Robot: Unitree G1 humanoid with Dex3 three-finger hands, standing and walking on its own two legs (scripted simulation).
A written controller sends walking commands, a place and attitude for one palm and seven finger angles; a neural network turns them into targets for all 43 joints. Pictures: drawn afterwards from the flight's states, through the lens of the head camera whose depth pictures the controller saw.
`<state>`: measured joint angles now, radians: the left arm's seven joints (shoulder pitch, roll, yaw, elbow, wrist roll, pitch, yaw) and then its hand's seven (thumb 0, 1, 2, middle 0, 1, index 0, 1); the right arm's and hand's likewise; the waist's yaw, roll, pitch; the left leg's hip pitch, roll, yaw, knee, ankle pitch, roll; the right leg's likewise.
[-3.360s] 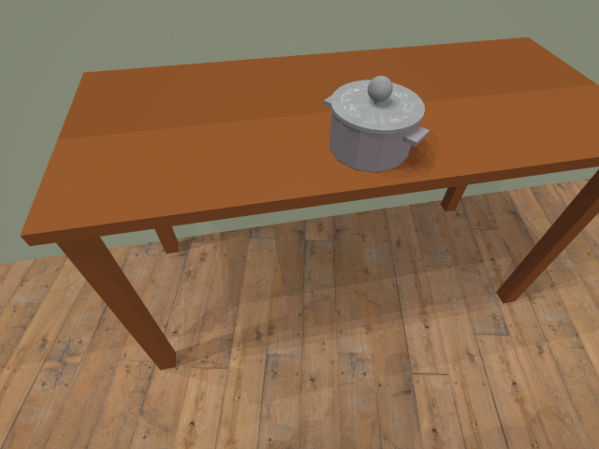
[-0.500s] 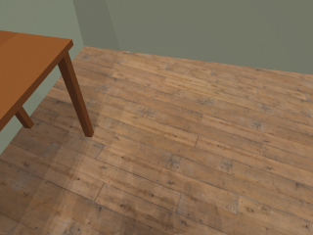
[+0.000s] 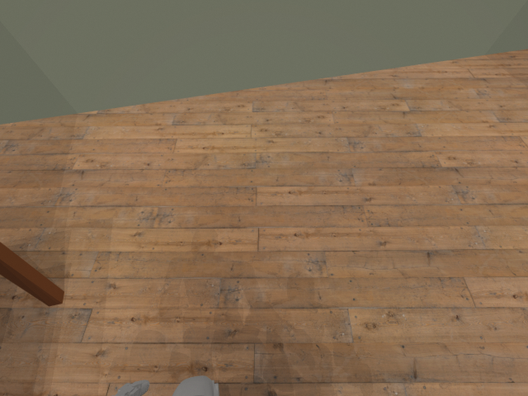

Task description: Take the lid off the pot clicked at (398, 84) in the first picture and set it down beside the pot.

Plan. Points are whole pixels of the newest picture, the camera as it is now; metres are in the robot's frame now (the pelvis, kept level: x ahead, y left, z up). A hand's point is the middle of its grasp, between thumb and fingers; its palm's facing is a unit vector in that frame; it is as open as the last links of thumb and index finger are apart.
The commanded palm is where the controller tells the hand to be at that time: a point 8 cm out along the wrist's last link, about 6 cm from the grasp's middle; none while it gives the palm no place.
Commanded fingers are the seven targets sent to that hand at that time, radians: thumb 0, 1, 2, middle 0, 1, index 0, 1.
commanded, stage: walk to a spot facing it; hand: left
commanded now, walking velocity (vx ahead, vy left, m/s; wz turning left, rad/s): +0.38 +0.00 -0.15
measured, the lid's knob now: out of the picture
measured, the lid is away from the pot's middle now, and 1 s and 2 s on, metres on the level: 0.00 0.00 0.00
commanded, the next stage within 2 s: turn to face it in 0.22 s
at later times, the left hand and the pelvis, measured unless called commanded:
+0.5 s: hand (157, 356) +0.22 +0.21 -0.18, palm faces +0.01 -0.99 -0.16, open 7.4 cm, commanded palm none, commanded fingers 0.00 0.90 0.90 -0.20 -0.30 -0.20 -0.30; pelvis +0.20 +0.03 +0.00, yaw -3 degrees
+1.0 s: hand (173, 309) +0.30 +0.19 -0.15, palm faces +0.29 -0.93 -0.23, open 7.4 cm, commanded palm none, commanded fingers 0.00 0.90 0.90 -0.20 -0.30 -0.20 -0.30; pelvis +0.26 -0.01 +0.00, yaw +16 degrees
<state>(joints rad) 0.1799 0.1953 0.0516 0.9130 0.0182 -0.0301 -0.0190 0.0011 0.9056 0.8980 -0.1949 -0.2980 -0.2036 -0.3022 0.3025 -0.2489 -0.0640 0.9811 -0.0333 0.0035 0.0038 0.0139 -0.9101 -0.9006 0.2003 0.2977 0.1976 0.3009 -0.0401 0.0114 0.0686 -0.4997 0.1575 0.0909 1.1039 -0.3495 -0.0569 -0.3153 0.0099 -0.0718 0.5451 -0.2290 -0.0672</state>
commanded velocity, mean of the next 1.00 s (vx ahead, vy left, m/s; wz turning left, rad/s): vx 0.08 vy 0.00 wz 0.40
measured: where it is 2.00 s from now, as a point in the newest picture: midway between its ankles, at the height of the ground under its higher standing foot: (279, 380)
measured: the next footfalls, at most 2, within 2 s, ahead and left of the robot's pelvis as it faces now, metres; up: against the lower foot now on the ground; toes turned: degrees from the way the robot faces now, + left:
left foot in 0.32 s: +0.29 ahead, +0.12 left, +0.00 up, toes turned +2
right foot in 0.74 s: +0.33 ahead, -0.13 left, +0.00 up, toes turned +3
